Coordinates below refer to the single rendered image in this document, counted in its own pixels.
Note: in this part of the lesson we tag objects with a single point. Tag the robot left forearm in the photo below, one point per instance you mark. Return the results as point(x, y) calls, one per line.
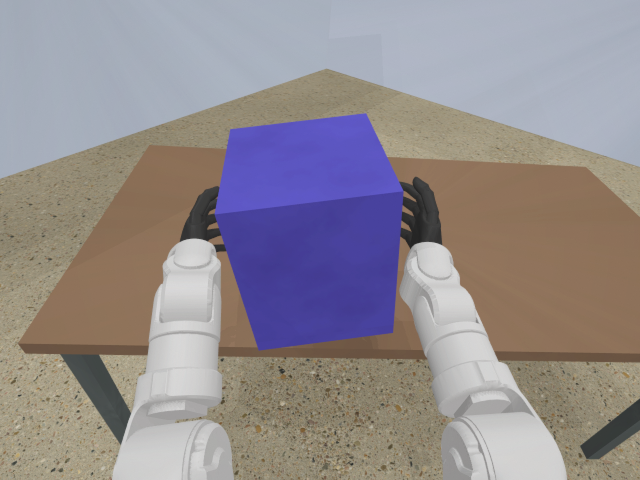
point(182, 379)

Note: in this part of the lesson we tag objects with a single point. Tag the robot right forearm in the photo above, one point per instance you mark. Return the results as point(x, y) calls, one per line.
point(468, 378)

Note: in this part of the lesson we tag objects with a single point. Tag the left robot upper arm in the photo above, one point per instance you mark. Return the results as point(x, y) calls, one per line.
point(192, 450)

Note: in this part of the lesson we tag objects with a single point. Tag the robot left hand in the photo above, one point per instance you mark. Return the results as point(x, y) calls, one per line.
point(197, 223)

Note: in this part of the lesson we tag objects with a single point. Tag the robot right hand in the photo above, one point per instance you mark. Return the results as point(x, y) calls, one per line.
point(425, 224)

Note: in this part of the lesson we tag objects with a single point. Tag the carton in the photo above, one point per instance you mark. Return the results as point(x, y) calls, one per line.
point(310, 215)

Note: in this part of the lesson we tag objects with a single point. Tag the right robot upper arm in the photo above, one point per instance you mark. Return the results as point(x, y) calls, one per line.
point(502, 446)

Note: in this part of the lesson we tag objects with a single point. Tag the table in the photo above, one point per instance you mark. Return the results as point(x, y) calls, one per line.
point(548, 253)

